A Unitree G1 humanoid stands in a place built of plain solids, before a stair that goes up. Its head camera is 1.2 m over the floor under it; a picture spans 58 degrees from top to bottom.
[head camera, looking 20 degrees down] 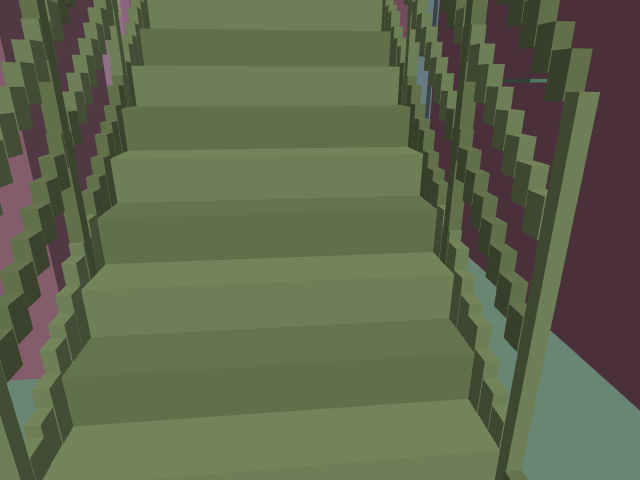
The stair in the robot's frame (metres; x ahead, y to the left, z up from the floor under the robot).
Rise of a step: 0.18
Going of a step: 0.22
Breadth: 1.38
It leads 6 degrees to the left of straight ahead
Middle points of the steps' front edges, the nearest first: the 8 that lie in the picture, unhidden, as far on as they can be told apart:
0.92 0.11 0.19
1.14 0.13 0.37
1.36 0.16 0.55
1.58 0.18 0.73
1.80 0.20 0.91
2.02 0.22 1.09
2.25 0.24 1.28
2.47 0.27 1.46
